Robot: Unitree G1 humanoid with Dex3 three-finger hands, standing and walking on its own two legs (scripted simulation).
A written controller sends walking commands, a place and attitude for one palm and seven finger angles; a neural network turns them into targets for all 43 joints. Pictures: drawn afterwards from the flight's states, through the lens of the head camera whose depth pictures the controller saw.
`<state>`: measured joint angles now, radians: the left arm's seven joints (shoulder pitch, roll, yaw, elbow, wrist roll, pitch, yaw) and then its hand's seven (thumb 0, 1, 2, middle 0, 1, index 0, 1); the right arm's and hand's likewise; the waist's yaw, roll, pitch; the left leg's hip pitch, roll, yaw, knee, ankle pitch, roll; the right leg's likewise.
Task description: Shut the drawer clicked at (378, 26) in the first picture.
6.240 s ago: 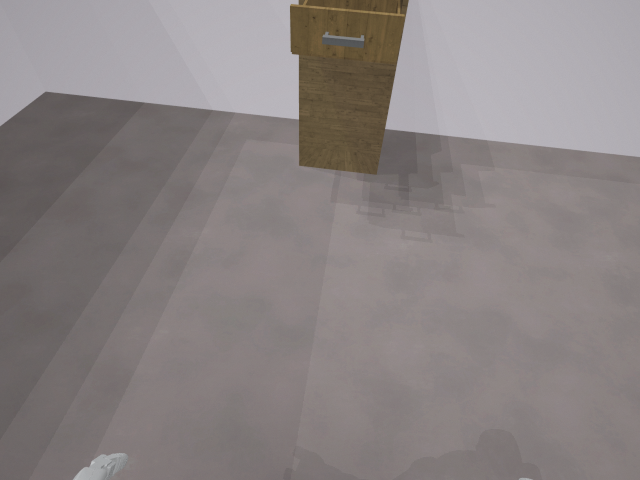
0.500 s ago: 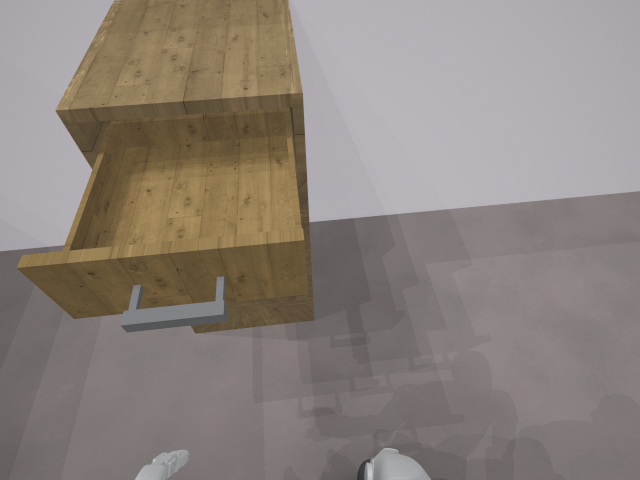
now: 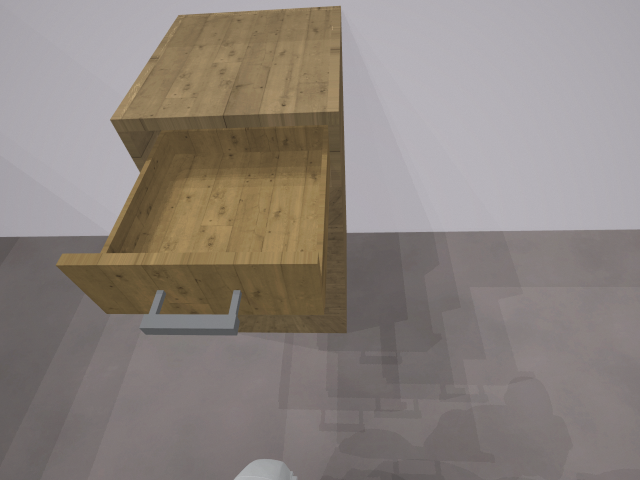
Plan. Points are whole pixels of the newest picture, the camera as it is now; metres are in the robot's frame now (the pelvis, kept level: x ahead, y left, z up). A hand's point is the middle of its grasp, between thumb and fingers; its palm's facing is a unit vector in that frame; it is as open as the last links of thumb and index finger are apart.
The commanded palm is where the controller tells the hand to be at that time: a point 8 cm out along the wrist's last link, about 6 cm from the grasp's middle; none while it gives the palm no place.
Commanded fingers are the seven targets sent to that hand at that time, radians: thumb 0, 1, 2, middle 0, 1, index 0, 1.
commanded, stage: come to a stop and stand still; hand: left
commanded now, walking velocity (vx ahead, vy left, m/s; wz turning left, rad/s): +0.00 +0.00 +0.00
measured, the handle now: (194, 311) +0.32 +0.22 -0.01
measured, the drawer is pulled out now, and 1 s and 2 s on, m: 0.30 0.30 0.30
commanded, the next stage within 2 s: look again from close up in 1.10 s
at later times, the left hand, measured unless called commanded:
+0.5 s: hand out of the picture -0.08 +0.26 -0.16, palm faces +0.03 -0.97 -0.26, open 7.4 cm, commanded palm none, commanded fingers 0.00 0.90 0.90 -0.20 -0.30 -0.20 -0.30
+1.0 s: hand out of the picture -0.16 +0.25 -0.17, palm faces +0.09 -0.97 -0.21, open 7.4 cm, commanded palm none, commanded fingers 0.00 0.90 0.90 -0.20 -0.30 -0.20 -0.30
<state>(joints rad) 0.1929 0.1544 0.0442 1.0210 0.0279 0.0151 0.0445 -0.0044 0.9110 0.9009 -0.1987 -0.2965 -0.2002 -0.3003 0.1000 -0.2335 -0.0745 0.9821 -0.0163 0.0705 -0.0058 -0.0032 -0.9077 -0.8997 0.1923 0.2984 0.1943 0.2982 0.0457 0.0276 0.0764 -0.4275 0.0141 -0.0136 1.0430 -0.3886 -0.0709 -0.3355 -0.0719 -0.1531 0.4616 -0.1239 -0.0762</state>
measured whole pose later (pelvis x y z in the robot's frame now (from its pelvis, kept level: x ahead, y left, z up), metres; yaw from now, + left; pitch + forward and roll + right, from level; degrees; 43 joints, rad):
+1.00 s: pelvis -0.12 +0.09 -0.01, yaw +1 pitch -3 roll +1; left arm 0.39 0.10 0.01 1.07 0.03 0.03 0.04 0.00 0.91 0.90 -0.19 -0.30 -0.20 -0.30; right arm 0.27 -0.18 -0.02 1.04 -0.02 0.04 -0.01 0.00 -0.90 -0.90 0.20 0.30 0.20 0.30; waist 0.02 0.05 0.01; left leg -0.27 -0.07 0.11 0.50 -0.27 0.07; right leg -0.34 0.01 0.04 0.56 -0.28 -0.03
